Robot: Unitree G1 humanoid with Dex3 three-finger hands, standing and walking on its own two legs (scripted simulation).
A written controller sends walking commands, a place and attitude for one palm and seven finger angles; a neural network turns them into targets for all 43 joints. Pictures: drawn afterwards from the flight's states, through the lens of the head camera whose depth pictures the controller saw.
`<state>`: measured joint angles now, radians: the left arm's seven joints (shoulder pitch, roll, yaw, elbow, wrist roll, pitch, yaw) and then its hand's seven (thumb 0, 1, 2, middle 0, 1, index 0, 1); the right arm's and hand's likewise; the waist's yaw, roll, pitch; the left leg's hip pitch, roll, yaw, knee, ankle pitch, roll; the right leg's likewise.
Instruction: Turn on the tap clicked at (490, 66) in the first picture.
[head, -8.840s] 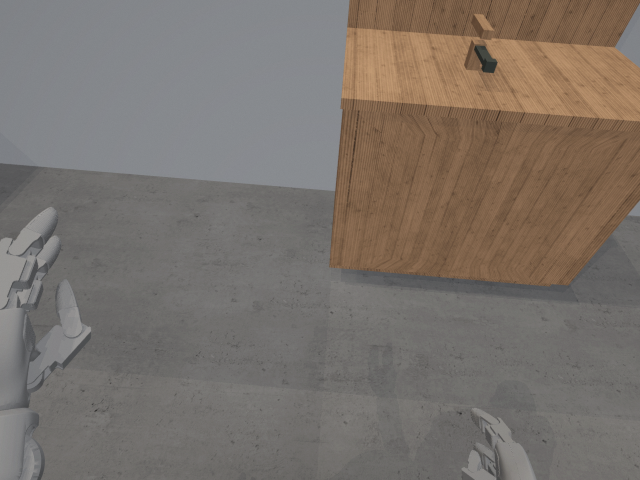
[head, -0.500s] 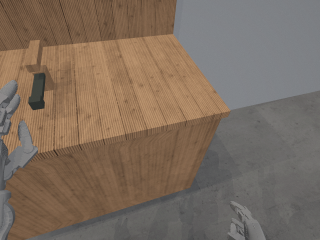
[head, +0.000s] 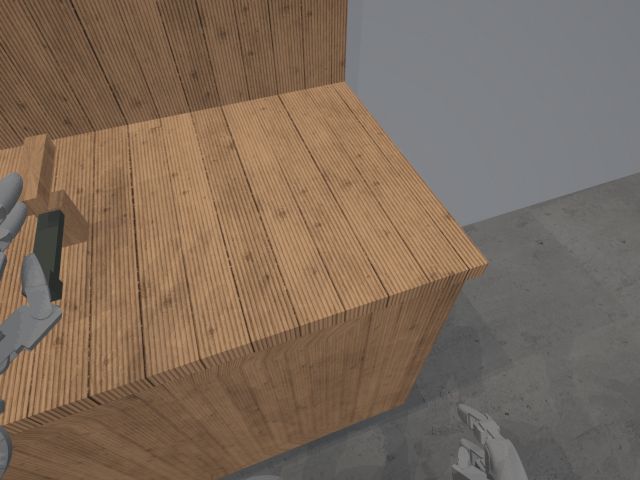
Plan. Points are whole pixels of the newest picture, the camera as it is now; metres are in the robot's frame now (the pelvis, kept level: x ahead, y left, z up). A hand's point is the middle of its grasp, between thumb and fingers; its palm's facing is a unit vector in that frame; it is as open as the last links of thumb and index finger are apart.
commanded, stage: come to a stop and stand still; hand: left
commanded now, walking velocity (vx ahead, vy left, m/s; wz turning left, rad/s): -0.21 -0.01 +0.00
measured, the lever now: (43, 288) +0.30 +0.35 +0.09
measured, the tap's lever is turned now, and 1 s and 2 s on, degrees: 0 0 0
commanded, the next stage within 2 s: look again from close up in 1.68 s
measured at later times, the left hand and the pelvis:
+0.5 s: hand out of the picture +0.24 +0.30 +0.20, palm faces +0.47 -0.77 -0.44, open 7.4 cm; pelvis +0.00 +0.01 +0.02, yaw +1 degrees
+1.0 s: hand out of the picture +0.19 +0.33 +0.18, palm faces +0.42 -0.84 -0.35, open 7.4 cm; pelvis -0.03 +0.07 +0.01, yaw +1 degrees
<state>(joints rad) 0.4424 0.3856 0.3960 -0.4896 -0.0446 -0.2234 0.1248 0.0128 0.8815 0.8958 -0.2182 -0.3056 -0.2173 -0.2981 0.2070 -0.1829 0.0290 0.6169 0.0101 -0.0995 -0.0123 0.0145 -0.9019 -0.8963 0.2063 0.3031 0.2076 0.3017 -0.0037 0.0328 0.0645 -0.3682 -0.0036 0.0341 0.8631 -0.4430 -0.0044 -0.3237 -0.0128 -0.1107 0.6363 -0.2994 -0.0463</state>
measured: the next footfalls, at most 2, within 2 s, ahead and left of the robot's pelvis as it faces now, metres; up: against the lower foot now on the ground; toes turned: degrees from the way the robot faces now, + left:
none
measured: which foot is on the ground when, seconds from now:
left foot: down 0.00-1.00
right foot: down 0.00-1.00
